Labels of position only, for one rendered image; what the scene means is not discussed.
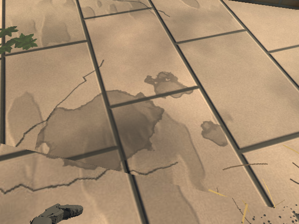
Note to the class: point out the left robot hand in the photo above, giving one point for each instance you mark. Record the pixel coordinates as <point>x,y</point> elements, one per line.
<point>57,213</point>

